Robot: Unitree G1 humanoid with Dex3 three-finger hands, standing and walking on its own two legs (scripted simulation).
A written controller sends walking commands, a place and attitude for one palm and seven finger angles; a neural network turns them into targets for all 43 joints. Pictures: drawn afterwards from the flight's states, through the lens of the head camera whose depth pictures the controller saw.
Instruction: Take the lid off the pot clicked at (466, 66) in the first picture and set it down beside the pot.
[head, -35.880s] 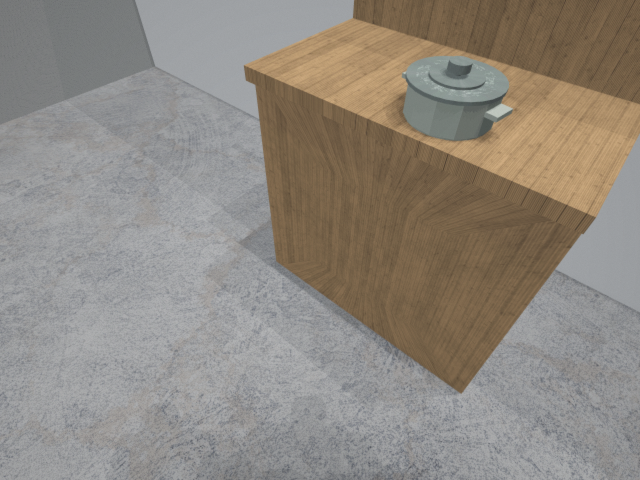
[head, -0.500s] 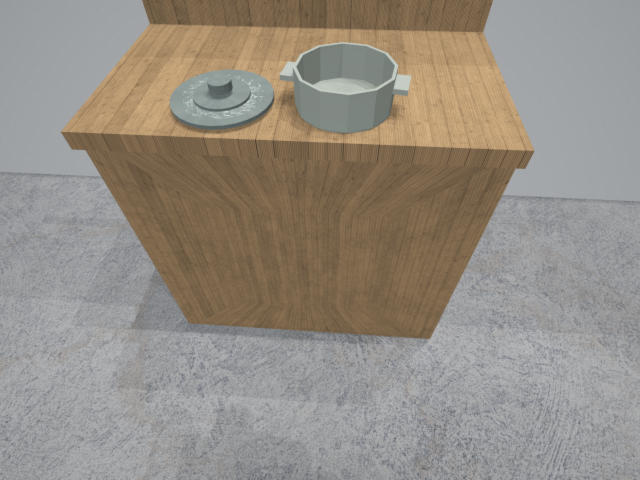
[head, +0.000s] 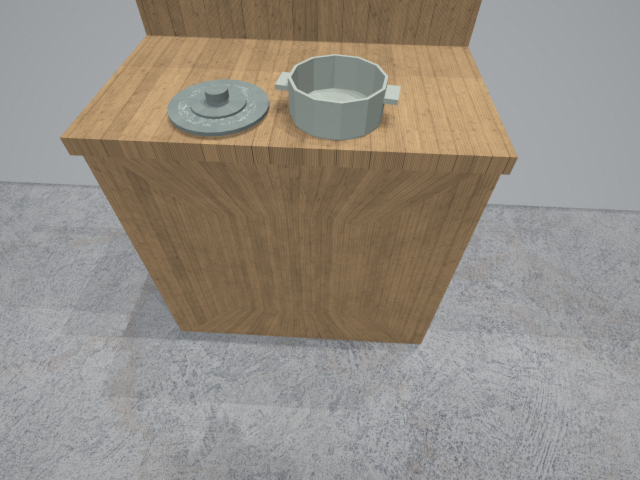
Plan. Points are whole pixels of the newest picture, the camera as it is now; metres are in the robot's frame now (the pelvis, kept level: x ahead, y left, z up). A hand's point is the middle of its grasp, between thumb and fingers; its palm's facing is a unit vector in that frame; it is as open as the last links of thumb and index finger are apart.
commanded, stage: let the arm hang, fingers relaxed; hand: left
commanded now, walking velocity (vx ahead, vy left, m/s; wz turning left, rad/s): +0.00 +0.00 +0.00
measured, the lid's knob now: (216, 92) +0.76 +0.23 +0.09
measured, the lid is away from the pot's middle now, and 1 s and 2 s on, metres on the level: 0.24 0.24 0.24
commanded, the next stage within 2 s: look to check the result in 0.78 s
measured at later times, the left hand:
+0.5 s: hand out of the picture -0.02 +0.16 -0.18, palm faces +0.05 -0.98 -0.18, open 7.3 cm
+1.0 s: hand out of the picture -0.02 +0.16 -0.18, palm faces +0.05 -0.98 -0.19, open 7.3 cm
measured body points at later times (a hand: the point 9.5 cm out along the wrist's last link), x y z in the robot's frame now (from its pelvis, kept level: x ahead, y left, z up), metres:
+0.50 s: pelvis -0.01 +0.00 +0.00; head +0.00 +0.00 +0.45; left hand -0.02 +0.21 -0.16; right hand -0.03 -0.21 -0.16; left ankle -0.03 +0.12 -0.74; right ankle -0.05 -0.11 -0.74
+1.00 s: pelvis -0.02 -0.01 +0.00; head +0.00 -0.01 +0.45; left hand -0.02 +0.21 -0.16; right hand -0.03 -0.22 -0.16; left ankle -0.03 +0.12 -0.74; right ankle -0.05 -0.11 -0.74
